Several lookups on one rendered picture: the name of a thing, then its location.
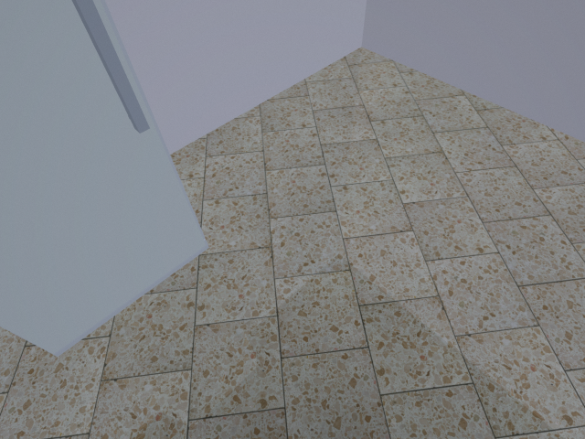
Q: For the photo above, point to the handle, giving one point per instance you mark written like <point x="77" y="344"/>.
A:
<point x="92" y="21"/>

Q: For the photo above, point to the fridge door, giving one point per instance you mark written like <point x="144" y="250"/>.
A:
<point x="91" y="211"/>

